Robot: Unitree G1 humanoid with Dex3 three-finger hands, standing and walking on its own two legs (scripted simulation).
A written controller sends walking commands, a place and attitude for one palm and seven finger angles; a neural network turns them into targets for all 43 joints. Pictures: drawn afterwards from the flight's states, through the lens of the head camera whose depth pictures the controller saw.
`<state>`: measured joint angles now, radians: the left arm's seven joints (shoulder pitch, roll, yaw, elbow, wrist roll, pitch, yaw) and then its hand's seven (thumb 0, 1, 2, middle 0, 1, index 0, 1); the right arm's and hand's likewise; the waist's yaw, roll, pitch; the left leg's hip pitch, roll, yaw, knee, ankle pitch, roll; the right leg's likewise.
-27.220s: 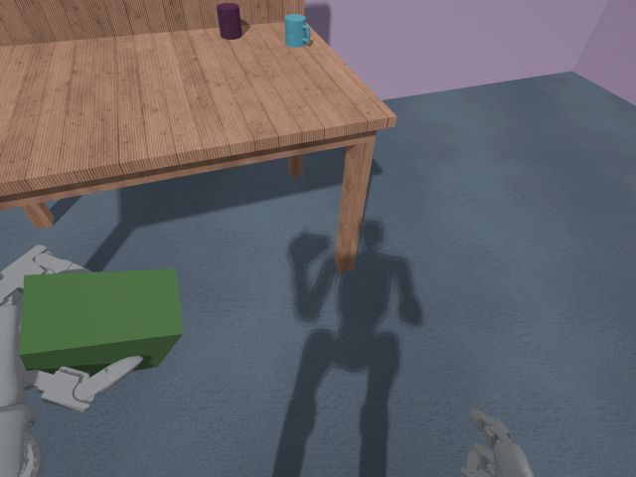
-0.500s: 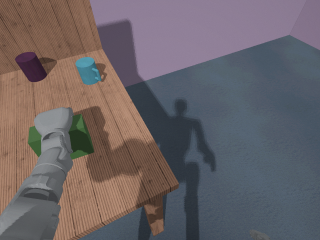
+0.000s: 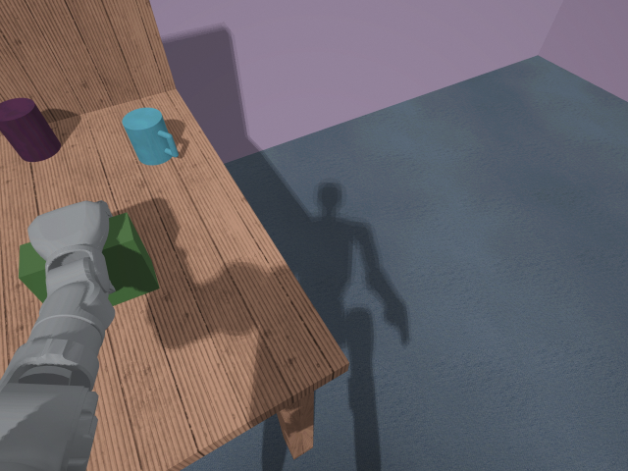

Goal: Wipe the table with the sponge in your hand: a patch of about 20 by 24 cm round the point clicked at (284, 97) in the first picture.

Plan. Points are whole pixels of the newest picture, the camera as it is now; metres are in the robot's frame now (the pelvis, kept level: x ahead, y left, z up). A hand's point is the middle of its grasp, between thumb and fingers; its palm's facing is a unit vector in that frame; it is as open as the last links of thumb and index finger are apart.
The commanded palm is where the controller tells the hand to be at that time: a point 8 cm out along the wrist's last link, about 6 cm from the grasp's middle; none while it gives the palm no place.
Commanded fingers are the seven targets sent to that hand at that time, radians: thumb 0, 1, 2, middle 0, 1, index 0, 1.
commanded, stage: slide back across to the first lane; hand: left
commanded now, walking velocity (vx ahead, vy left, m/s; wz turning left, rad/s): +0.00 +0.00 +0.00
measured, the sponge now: (100, 276) +0.38 +0.32 +0.00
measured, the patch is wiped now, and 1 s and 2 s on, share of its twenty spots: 1.00 1.00 1.00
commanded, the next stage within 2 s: wipe back along the first lane in 0.38 s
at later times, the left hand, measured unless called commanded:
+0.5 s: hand (41, 276) +0.36 +0.38 +0.04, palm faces -0.10 -0.04 -0.99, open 9.9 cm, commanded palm +0.33 +0.37 +0.08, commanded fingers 0.00 0.10 1.30 -1.20 -1.60 -1.20 -1.60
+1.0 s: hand (35, 306) +0.31 +0.36 +0.04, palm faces -0.05 -0.03 -1.00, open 9.9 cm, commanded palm +0.28 +0.34 +0.06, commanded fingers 0.00 0.10 1.30 -1.20 -1.60 -1.20 -1.60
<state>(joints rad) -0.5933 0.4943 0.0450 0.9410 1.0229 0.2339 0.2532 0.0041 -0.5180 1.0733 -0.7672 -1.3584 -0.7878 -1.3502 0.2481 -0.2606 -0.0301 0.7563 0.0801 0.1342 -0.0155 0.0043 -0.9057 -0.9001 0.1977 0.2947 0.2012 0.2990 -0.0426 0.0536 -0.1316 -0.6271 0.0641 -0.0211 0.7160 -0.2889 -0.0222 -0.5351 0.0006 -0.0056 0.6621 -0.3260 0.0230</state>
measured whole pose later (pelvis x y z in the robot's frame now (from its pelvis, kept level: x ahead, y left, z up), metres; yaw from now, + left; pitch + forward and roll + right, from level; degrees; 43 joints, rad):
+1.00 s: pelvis +0.03 +0.01 +0.01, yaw +2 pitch +8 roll -2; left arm -0.16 0.50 0.04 0.45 0.97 0.28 0.19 -0.01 -0.48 1.06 -0.73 -1.37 -0.75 -1.37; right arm 0.14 -0.27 -0.02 0.68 0.08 0.11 -0.01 0.01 -0.90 -0.90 0.20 0.29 0.20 0.30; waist 0.03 0.06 -0.12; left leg -0.50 0.04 -0.03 0.69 -0.33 -0.01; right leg -0.38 -0.02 -0.03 0.59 -0.35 0.03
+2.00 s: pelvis +0.03 +0.00 +0.01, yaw +2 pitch +4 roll -1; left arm 0.20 0.40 -0.03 0.08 0.97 0.35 0.22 0.00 -0.47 1.06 -0.71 -1.38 -0.73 -1.38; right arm 0.10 -0.26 -0.01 0.65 0.07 0.06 -0.02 0.01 -0.90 -0.90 0.20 0.29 0.20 0.30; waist 0.08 0.09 -0.12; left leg -0.41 0.04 -0.04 0.67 -0.34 -0.02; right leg -0.30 -0.03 -0.03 0.61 -0.38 0.02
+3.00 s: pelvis +0.02 -0.01 +0.01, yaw +3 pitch -2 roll -1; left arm 0.30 0.40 -0.09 -0.07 0.95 0.34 0.15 -0.01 -0.48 1.06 -0.72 -1.38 -0.74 -1.37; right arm 0.06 -0.23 0.00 0.67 0.05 0.02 -0.04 0.01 -0.90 -0.90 0.20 0.29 0.20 0.30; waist 0.12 0.10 -0.05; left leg -0.29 0.04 -0.06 0.61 -0.30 -0.04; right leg -0.18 -0.01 -0.05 0.56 -0.35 0.01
